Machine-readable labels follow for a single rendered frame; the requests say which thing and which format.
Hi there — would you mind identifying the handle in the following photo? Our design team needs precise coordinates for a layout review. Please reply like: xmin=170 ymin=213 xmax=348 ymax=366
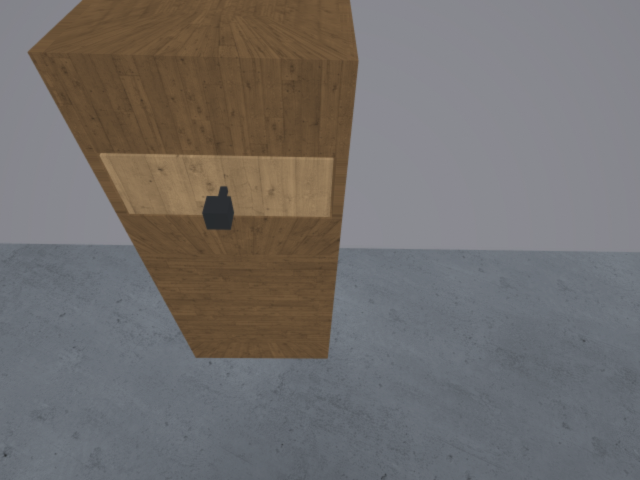
xmin=202 ymin=186 xmax=234 ymax=230

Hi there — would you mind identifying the drawer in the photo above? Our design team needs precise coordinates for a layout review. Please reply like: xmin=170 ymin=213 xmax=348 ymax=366
xmin=99 ymin=153 xmax=333 ymax=217

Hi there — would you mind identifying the cabinet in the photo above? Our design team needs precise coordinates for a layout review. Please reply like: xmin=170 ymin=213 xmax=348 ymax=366
xmin=28 ymin=0 xmax=359 ymax=359

